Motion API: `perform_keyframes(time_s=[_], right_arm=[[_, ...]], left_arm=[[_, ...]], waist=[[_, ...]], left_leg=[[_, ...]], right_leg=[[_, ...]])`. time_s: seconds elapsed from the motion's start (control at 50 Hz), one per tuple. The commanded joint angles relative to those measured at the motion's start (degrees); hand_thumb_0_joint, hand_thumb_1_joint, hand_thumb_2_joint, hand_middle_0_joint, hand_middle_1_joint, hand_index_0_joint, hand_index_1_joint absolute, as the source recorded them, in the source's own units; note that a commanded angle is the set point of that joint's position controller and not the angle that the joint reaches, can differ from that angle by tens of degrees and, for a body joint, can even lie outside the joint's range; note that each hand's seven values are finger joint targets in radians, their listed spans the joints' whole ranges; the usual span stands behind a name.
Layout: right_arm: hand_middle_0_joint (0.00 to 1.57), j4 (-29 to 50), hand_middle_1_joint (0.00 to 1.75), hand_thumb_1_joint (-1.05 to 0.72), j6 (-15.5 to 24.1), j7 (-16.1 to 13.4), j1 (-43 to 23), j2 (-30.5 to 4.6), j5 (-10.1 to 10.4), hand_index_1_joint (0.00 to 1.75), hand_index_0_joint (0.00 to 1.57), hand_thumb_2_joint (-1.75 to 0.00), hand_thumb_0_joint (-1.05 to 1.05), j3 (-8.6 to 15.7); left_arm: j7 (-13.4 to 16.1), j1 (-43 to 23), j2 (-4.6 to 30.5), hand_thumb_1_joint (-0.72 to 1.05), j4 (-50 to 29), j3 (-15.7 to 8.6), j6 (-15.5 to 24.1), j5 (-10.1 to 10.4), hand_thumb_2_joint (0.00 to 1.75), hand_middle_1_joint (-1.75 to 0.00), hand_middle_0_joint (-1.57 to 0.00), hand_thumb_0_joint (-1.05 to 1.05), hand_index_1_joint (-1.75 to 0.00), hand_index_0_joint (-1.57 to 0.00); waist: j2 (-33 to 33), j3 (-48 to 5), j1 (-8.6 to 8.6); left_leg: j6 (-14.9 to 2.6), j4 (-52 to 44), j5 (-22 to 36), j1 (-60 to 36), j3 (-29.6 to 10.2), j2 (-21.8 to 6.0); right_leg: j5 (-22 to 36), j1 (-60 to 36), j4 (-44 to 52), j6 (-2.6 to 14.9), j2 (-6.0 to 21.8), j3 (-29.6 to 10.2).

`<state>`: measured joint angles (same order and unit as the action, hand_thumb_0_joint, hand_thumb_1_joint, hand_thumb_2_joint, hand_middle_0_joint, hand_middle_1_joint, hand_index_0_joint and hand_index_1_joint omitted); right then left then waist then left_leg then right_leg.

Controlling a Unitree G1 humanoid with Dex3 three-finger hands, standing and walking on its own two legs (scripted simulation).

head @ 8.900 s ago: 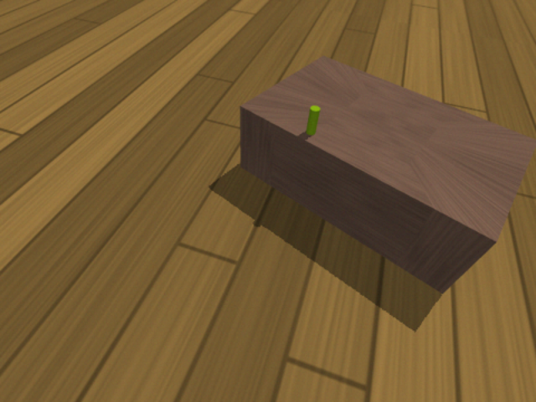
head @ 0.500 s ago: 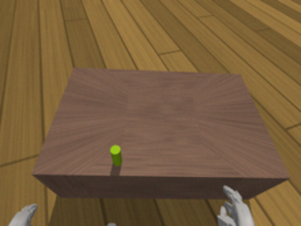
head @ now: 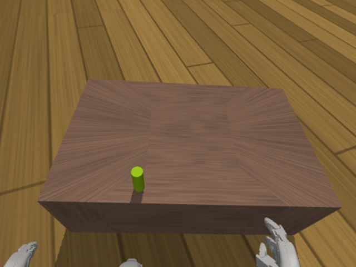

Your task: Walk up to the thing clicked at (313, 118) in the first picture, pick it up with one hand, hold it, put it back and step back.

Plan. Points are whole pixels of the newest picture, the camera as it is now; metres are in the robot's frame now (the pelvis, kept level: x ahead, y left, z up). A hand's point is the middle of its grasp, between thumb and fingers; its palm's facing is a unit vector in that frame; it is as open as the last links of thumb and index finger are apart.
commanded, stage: go down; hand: left
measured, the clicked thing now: (138, 179) +0.45 +0.11 -0.25
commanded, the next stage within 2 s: none
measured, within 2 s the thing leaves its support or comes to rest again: neither
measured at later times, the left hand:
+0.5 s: hand out of the picture +0.14 +0.26 -0.07, palm faces +0.08 -0.95 -0.31, open 17.4 cm
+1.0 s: hand out of the picture +0.15 +0.26 -0.06, palm faces +0.09 -0.95 -0.30, open 17.3 cm
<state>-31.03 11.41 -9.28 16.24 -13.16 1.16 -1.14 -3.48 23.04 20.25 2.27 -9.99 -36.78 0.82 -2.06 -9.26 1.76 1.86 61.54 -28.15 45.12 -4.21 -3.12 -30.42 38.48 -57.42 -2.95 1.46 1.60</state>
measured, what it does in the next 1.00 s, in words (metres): stands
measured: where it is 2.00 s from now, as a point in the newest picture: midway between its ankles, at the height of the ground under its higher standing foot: outside the picture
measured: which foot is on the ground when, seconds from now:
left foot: down 0.00-1.00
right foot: down 0.00-1.00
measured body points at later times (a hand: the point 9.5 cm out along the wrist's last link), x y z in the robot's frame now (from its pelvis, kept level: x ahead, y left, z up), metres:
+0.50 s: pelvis +0.00 +0.00 +0.00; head +0.03 +0.01 +0.45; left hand +0.14 +0.30 -0.05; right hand +0.16 -0.26 -0.07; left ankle +0.02 +0.13 -0.67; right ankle -0.02 -0.16 -0.67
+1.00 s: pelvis +0.00 -0.01 +0.00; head +0.04 +0.01 +0.45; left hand +0.14 +0.31 -0.04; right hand +0.16 -0.26 -0.07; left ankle +0.02 +0.13 -0.67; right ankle -0.02 -0.16 -0.67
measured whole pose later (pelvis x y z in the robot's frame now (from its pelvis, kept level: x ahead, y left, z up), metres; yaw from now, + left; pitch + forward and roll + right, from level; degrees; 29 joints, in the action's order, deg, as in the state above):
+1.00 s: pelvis +0.00 -0.01 +0.00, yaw +0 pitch +12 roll -3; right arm -33.0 13.2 -10.6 16.0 -13.3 0.9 -0.9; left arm -6.4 24.1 21.4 2.1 -12.9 -32.5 2.5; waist -2.2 -9.3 1.6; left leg 2.3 61.3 -28.4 45.2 -4.6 -3.5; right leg -30.7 38.5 -57.2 -2.5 1.0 2.0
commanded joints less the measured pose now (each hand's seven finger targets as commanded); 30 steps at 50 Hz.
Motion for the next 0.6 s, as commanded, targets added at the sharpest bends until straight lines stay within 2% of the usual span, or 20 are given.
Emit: perform_keyframes(time_s=[0.0, 0.06, 0.12, 0.16, 0.18, 0.26, 0.28, 0.3, 0.32, 0.34, 0.36, 0.38, 0.4, 0.44, 0.48, 0.5, 0.52, 0.54, 0.58], right_arm=[[0.20, 8.58, 0.30, -0.84, 4.00, -1.46, -3.33, -8.27, 0.22, 0.30, 0.20, -0.88, 0.00, 3.67], [0.20, 8.72, 0.30, -0.85, 4.34, -1.61, -3.43, -8.19, 0.23, 0.30, 0.20, -0.89, 0.00, 3.47], [0.20, 8.41, 0.30, -0.85, 4.54, -1.86, -3.08, -8.07, 0.15, 0.30, 0.20, -0.89, 0.00, 3.47], [0.20, 8.27, 0.30, -0.85, 4.69, -1.87, -3.15, -7.99, 0.10, 0.30, 0.20, -0.89, 0.00, 3.45], [0.20, 8.21, 0.30, -0.85, 4.80, -1.99, -3.15, -8.04, 0.07, 0.30, 0.20, -0.89, 0.00, 3.52], [0.20, 7.57, 0.30, -0.85, 4.92, -2.14, -3.40, -8.04, 0.06, 0.30, 0.20, -0.89, 0.00, 3.43], [0.20, 8.45, 0.30, -0.86, 5.05, -2.20, -3.79, -7.86, 0.15, 0.30, 0.20, -0.89, 0.00, 3.34], [0.20, 7.36, 0.30, -0.86, 4.99, -2.13, -3.19, -8.04, 0.08, 0.30, 0.20, -0.89, 0.00, 3.42], [0.20, 7.97, 0.30, -0.86, 5.08, -2.16, -3.43, -8.02, 0.17, 0.30, 0.20, -0.89, 0.00, 3.47], [0.20, 7.45, 0.30, -0.86, 4.98, -2.14, -2.94, -8.11, 0.19, 0.30, 0.20, -0.89, 0.00, 3.55], [0.20, 7.63, 0.30, -0.86, 5.04, -2.17, -3.24, -8.29, 0.22, 0.30, 0.20, -0.89, 0.00, 3.59], [0.20, 7.37, 0.30, -0.86, 5.03, -2.13, -3.28, -8.31, 0.11, 0.30, 0.20, -0.89, 0.00, 3.62], [0.20, 7.36, 0.30, -0.86, 5.01, -2.06, -3.23, -8.41, 0.09, 0.30, 0.20, -0.89, 0.00, 3.74], [0.20, 7.31, 0.30, -0.86, 5.06, -2.11, -3.46, -8.28, 0.15, 0.30, 0.20, -0.89, 0.00, 3.55], [0.20, 7.30, 0.30, -0.87, 5.14, -2.14, -3.11, -7.97, 0.07, 0.30, 0.20, -0.89, 0.00, 3.56], [0.20, 7.33, 0.30, -0.86, 5.24, -2.25, -3.24, -8.11, 0.04, 0.30, 0.20, -0.89, 0.00, 3.54], [0.20, 6.99, 0.30, -0.86, 5.20, -2.28, -3.10, -8.05, 0.09, 0.30, 0.20, -0.89, 0.00, 3.57], [0.20, 7.26, 0.30, -0.87, 5.23, -2.26, -3.38, -7.96, 0.08, 0.30, 0.20, -0.89, 0.00, 3.48], [0.20, 7.00, 0.30, -0.87, 5.37, -2.23, -3.29, -8.13, -0.04, 0.30, 0.20, -0.89, 0.00, 3.63]], left_arm=[[0.95, -1.48, 10.36, -0.60, -9.93, -5.16, 2.03, -0.41, 0.13, -0.10, -0.05, 0.00, -0.11, -0.05], [0.94, -1.54, 10.56, -0.60, -9.81, -5.30, 2.14, -0.36, 0.14, -0.11, -0.06, 0.00, -0.12, -0.05], [0.95, -1.08, 11.36, -0.61, -9.75, -6.36, 2.29, -0.13, 0.14, -0.09, -0.06, 0.00, -0.11, -0.04], [0.78, -0.49, 10.51, -0.60, -8.70, -5.85, 2.26, -0.03, 0.14, -0.09, -0.05, 0.00, -0.11, -0.04], [0.76, -2.01, 11.76, -0.58, -10.71, -6.38, 2.61, -0.02, 0.14, -0.08, -0.05, 0.00, -0.10, -0.04], [0.34, -1.65, 11.34, -0.58, -9.42, -6.27, 2.93, 0.13, 0.15, -0.09, -0.05, 0.00, -0.10, -0.03], [0.53, -1.80, 12.46, -0.58, -11.16, -7.40, 3.18, 0.17, 0.14, -0.09, -0.05, 0.00, -0.10, -0.04], [0.24, -0.02, 10.76, -0.57, -8.07, -6.11, 2.99, 0.13, 0.14, -0.08, -0.05, 0.00, -0.10, -0.04], [0.21, -1.19, 11.55, -0.57, -10.74, -6.55, 3.29, 0.27, 0.14, -0.09, -0.05, 0.00, -0.10, -0.04], [0.03, 0.93, 10.32, -0.56, -8.00, -5.84, 2.95, 0.21, 0.14, -0.08, -0.05, 0.00, -0.10, -0.04], [-0.09, -0.92, 11.14, -0.56, -10.26, -6.16, 3.29, 0.32, 0.15, -0.10, -0.05, 0.00, -0.11, -0.04], [-0.32, -0.31, 10.37, -0.59, -8.85, -5.62, 3.27, 0.39, 0.15, -0.09, -0.05, 0.00, -0.10, -0.03], [-0.32, -0.18, 11.26, -0.58, -9.75, -6.59, 3.46, 0.42, 0.15, -0.09, -0.05, 0.00, -0.11, -0.03], [-0.30, -2.15, 12.19, -0.58, -10.53, -6.85, 3.82, 0.40, 0.15, -0.09, -0.05, 0.00, -0.10, -0.03], [-0.40, -0.04, 10.82, -0.58, -8.49, -6.48, 3.90, 0.34, 0.14, -0.08, -0.05, 0.00, -0.10, -0.03], [-0.20, -2.24, 12.39, -0.57, -10.99, -7.37, 4.41, 0.38, 0.15, -0.08, -0.05, 0.00, -0.10, -0.03], [-0.17, -1.18, 12.14, -0.55, -9.93, -7.56, 4.49, 0.38, 0.15, -0.08, -0.05, 0.00, -0.09, -0.03], [-0.38, -0.32, 10.91, -0.56, -9.31, -6.48, 4.50, 0.46, 0.14, -0.07, -0.05, 0.00, -0.09, -0.03], [-0.53, -0.17, 11.13, -0.56, -8.31, -6.94, 4.62, 0.47, 0.15, -0.08, -0.05, 0.00, -0.09, -0.03]], waist=[[-4.33, -5.14, -0.29], [-4.13, -5.09, -0.12], [-3.49, -5.94, -0.37], [-2.76, -5.55, -0.20], [-3.11, -5.95, -0.03], [-3.31, -4.85, -0.22], [-3.18, -5.72, -0.70], [-2.52, -5.38, -0.17], [-3.41, -5.45, -0.56], [-3.42, -5.89, -0.12], [-3.97, -5.69, -0.29], [-3.64, -5.26, -0.06], [-3.94, -5.94, -0.51], [-4.50, -5.02, -0.20], [-3.91, -5.65, -0.10], [-3.91, -5.48, -0.26], [-3.69, -5.43, -0.56], [-3.55, -4.82, -0.24], [-3.60, -5.94, -0.18]], left_leg=[[-1.40, -11.80, 8.81, -9.67, 1.23, 1.69], [-1.43, -11.71, 9.01, -9.26, 1.14, 1.72], [-1.61, -10.46, 11.97, -9.41, 2.24, 2.07], [-1.72, -10.01, 11.89, -9.21, 2.50, 2.22], [-1.76, -9.70, 12.92, -9.44, 2.64, 2.19], [-1.70, -10.47, 10.90, -8.96, 2.27, 2.25], [-1.75, -10.38, 11.48, -8.93, 2.24, 2.36], [-1.81, -10.54, 11.24, -9.22, 2.12, 2.25], [-1.72, -10.53, 11.57, -9.17, 2.37, 2.25], [-1.74, -10.47, 12.46, -9.69, 2.44, 2.24], [-1.56, -10.96, 12.13, -9.77, 2.19, 2.06], [-1.64, -10.89, 11.80, -9.62, 1.99, 2.10], [-1.56, -11.23, 12.34, -9.93, 1.64, 1.91], [-1.62, -11.20, 11.34, -9.52, 1.79, 2.02], [-1.63, -10.85, 11.85, -9.76, 2.12, 2.15], [-1.62, -10.88, 11.83, -9.45, 2.09, 2.13], [-1.60, -11.01, 11.51, -9.51, 1.99, 2.17], [-1.62, -10.97, 11.06, -9.22, 2.15, 2.23], [-1.57, -10.81, 11.96, -9.69, 1.99, 2.15]], right_leg=[[9.11, 0.80, 8.84, 2.72, -2.33, 2.58], [9.30, 0.76, 8.97, 2.73, -2.39, 2.58], [11.85, -0.25, 9.31, 2.54, -2.42, 2.56], [11.95, 0.07, 9.50, 2.36, -2.40, 2.42], [13.01, -0.17, 9.59, 2.36, -2.39, 2.43], [10.80, 0.22, 9.83, 2.52, -2.50, 2.54], [11.16, -0.31, 9.88, 2.62, -2.46, 2.60], [11.10, -0.36, 9.69, 2.55, -2.56, 2.59], [11.31, -0.17, 9.71, 2.64, -2.56, 2.53], [12.10, -0.20, 9.46, 2.65, -2.56, 2.41], [11.53, -0.14, 9.33, 2.79, -2.68, 2.67], [11.45, 0.00, 9.38, 2.65, -2.66, 2.67], [11.75, -0.50, 9.00, 2.78, -2.74, 2.83], [10.94, 0.33, 9.45, 2.74, -2.79, 2.67], [11.59, 0.11, 9.47, 2.62, -2.68, 2.55], [11.42, 0.19, 9.48, 2.68, -2.75, 2.71], [11.03, -0.10, 9.52, 2.74, -2.73, 2.65], [10.75, 0.50, 9.70, 2.64, -2.77, 2.59], [11.63, -0.13, 9.37, 2.61, -2.76, 2.66]])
